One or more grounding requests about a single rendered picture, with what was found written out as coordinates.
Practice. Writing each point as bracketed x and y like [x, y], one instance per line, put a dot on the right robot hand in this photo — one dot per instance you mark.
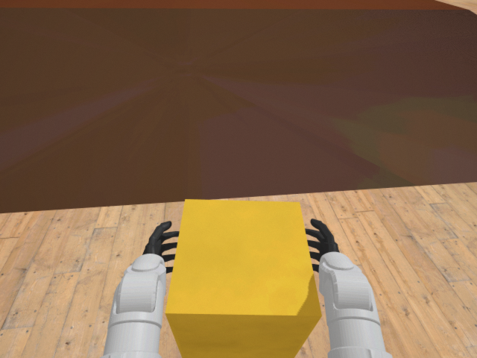
[326, 242]

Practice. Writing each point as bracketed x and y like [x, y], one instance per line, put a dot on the left robot hand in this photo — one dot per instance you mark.
[155, 245]

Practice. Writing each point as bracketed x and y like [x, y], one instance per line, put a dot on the robot right forearm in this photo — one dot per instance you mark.
[351, 313]

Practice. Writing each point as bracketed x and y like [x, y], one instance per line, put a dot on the carton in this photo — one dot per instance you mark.
[242, 284]

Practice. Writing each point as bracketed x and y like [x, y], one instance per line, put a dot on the robot left forearm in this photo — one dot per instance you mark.
[136, 313]

